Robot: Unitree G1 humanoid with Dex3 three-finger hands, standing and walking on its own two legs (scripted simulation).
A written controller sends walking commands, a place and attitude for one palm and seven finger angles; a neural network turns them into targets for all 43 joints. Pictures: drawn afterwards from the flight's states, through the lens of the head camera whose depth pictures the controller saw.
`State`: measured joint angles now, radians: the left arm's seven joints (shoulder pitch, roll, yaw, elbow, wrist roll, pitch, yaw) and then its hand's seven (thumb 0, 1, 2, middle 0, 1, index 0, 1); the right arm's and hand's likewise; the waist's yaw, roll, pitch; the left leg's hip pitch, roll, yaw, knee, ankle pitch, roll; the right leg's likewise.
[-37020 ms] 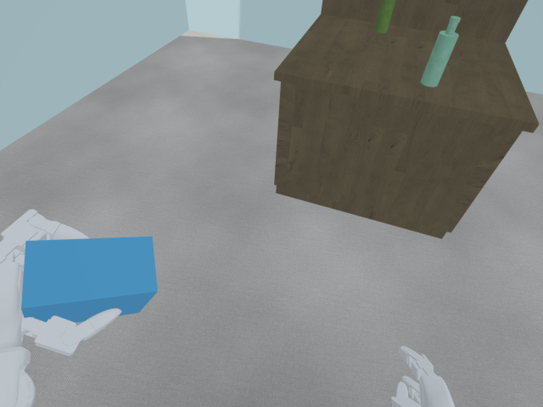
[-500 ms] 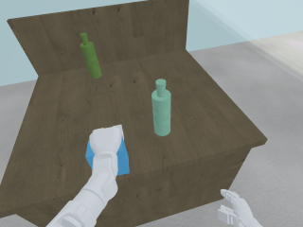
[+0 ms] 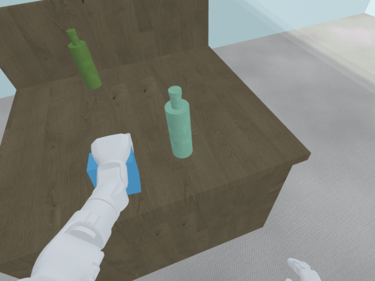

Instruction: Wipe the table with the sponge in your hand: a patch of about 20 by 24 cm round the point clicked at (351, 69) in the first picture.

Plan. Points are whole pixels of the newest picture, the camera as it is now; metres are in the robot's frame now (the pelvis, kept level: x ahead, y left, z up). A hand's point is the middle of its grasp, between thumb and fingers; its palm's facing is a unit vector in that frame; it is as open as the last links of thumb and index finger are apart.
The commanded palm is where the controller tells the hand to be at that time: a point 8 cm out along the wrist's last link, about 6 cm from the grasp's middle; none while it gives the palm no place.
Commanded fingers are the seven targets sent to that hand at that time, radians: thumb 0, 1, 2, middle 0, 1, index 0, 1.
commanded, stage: wipe forward along the third lane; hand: left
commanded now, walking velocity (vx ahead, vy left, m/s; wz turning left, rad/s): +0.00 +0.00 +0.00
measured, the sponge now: (117, 178) +0.37 +0.22 -0.02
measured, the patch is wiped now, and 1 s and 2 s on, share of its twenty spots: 0.80 0.85 0.85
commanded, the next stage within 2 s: wipe back along the third lane in 0.96 s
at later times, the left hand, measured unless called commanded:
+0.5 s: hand (116, 150) +0.43 +0.22 +0.03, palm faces -0.08 +0.01 -1.00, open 10.5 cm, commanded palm +0.42 +0.23 +0.06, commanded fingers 0.00 0.10 1.30 -1.20 -1.60 -1.20 -1.60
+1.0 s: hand (113, 134) +0.48 +0.25 +0.03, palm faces -0.09 +0.01 -1.00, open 10.5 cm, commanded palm +0.48 +0.25 +0.06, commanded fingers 0.00 0.10 1.30 -1.20 -1.60 -1.20 -1.60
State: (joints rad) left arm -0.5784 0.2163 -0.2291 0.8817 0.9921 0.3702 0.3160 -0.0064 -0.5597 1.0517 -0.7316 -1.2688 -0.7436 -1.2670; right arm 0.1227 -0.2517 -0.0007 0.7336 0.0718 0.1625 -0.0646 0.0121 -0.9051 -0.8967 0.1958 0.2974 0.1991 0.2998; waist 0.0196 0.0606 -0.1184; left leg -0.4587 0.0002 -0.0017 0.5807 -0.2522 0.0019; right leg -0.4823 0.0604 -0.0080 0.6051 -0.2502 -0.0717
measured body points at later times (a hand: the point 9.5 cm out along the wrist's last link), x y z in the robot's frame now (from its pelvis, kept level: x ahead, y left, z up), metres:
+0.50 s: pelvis +0.00 +0.01 +0.00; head +0.04 -0.01 +0.44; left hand +0.43 +0.22 +0.08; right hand +0.12 -0.25 -0.14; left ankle +0.02 +0.13 -0.73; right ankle +0.03 -0.07 -0.73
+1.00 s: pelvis +0.01 +0.04 -0.01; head +0.08 +0.04 +0.44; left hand +0.48 +0.24 +0.08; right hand +0.08 -0.22 -0.14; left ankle +0.02 +0.13 -0.73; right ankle +0.03 -0.07 -0.73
